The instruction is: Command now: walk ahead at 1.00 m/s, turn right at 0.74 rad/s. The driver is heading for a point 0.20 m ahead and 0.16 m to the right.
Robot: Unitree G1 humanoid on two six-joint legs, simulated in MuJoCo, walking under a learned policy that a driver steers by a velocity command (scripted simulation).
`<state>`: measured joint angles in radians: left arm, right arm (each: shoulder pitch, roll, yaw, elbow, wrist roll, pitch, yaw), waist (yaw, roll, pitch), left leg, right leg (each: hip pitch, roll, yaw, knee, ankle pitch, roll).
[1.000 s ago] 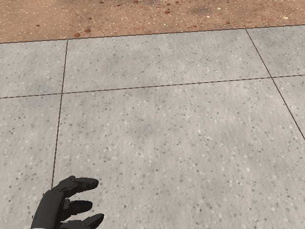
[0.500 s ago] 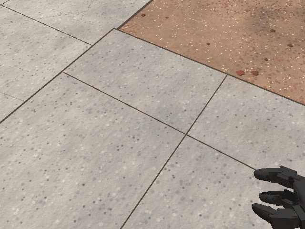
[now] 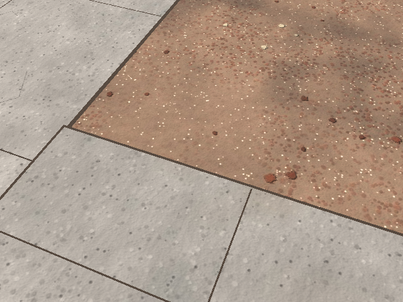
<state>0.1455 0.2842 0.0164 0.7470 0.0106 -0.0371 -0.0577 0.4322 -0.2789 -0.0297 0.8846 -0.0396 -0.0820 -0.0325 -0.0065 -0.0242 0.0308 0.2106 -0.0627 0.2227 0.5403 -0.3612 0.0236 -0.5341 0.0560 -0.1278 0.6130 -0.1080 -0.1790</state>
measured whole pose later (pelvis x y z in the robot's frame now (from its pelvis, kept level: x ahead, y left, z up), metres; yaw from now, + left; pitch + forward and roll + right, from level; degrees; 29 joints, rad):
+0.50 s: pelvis +0.37 +0.01 +0.02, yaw -13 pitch +2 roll +1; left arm 0.26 0.28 0.04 0.81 -0.01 0.00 0.02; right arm 0.10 -0.23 -0.01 0.70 -0.02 -0.09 0.02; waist 0.00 -0.01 0.05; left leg -0.47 -0.07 0.00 0.49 -0.04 0.05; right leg -0.38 0.10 0.15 1.27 -0.55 0.04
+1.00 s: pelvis +0.44 -0.04 +0.03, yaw -12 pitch +0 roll +1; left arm 0.24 0.20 0.03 0.88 0.01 -0.02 0.03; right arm 0.19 -0.21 -0.04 0.86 -0.01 -0.01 -0.02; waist 0.00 0.00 0.01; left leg -0.33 -0.03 -0.03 0.53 -0.21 0.01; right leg -0.25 0.00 0.04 0.58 -0.33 0.01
